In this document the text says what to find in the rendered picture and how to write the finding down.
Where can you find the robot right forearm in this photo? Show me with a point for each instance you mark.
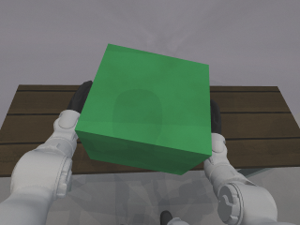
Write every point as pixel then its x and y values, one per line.
pixel 218 169

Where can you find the carton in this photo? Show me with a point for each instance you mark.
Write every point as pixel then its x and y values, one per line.
pixel 147 110

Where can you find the robot right foot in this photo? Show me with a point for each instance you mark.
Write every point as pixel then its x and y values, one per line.
pixel 165 217

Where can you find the right robot hand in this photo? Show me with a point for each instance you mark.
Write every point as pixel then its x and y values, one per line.
pixel 215 117

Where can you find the left robot hand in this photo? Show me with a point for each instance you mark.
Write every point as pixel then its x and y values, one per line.
pixel 77 101

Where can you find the table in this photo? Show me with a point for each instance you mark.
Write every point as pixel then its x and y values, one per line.
pixel 259 129

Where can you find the left robot upper arm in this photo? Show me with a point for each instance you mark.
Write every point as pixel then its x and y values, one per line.
pixel 40 179

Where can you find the right robot upper arm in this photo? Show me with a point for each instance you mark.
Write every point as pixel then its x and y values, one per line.
pixel 240 204

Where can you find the robot left forearm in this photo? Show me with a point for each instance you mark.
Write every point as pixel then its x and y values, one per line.
pixel 62 142

